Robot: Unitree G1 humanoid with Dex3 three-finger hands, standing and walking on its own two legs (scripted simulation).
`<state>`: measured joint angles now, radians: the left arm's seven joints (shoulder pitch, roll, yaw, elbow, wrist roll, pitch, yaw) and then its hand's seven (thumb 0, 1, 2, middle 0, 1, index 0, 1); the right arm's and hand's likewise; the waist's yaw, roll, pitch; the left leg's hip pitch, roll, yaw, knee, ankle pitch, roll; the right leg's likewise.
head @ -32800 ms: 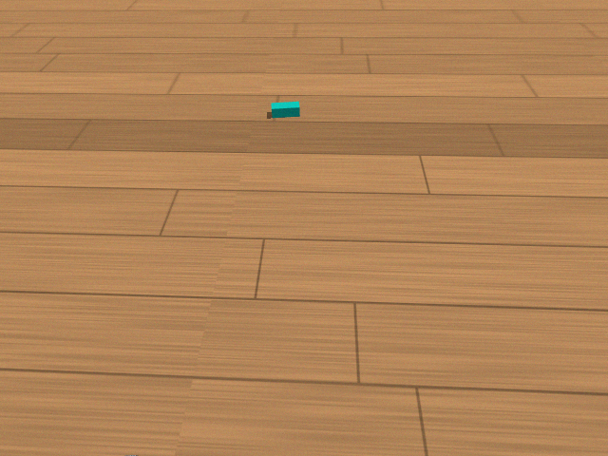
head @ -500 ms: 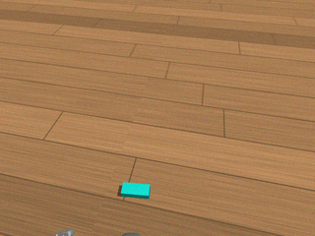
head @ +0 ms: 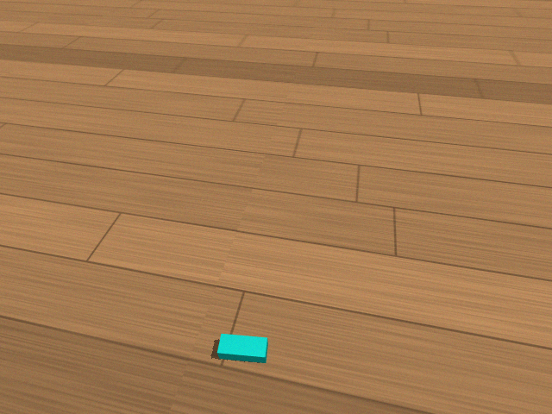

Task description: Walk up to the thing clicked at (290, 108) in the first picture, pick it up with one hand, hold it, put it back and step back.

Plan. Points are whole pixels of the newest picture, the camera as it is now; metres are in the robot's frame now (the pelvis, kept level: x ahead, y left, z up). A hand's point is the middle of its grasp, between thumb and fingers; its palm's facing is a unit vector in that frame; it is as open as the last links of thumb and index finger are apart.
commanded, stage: stand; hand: left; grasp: from above
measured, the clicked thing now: (243, 348) +0.46 +0.18 -0.75
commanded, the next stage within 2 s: step back in 1.66 s
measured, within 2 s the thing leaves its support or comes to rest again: neither
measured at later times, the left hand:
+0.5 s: hand out of the picture +0.07 +0.24 -0.16, palm faces +0.02 -0.94 -0.34, open 7.3 cm
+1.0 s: hand out of the picture +0.09 +0.24 -0.15, palm faces +0.02 -0.94 -0.34, open 7.3 cm
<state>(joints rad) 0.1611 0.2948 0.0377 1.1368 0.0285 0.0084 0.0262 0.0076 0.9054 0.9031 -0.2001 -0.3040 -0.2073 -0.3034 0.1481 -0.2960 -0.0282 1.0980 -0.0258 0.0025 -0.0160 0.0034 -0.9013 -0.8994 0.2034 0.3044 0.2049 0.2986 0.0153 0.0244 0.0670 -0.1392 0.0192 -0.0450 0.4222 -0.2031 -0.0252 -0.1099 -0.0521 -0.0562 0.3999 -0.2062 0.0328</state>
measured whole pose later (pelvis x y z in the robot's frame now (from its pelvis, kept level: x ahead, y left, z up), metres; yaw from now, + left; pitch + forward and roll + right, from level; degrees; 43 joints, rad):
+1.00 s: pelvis +0.02 -0.01 +0.00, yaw +0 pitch -3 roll +0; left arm 0.10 0.32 0.04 1.16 0.01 0.00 0.01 0.01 0.91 0.90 -0.20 -0.30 -0.21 -0.30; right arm 0.11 -0.33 0.00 1.13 -0.02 -0.01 -0.01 0.00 -0.90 -0.90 0.20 0.30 0.20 0.30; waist 0.01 0.02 0.07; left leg -0.11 0.03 -0.04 0.35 -0.19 -0.03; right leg -0.09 -0.04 -0.05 0.34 -0.19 0.03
